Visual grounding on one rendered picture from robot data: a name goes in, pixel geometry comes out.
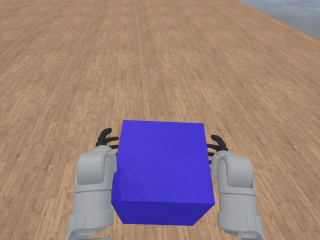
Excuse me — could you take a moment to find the carton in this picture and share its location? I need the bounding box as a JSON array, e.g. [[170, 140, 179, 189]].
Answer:
[[111, 120, 215, 226]]

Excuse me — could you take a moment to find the robot right hand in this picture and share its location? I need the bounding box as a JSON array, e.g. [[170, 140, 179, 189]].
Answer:
[[206, 134, 228, 170]]

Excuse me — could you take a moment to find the right robot forearm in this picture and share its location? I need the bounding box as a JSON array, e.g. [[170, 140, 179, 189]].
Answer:
[[210, 150, 266, 240]]

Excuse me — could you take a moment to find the left robot forearm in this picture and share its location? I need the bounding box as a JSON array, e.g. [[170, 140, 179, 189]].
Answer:
[[65, 145, 118, 240]]

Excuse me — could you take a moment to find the robot left hand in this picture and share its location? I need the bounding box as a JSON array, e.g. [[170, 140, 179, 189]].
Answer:
[[95, 128, 119, 156]]

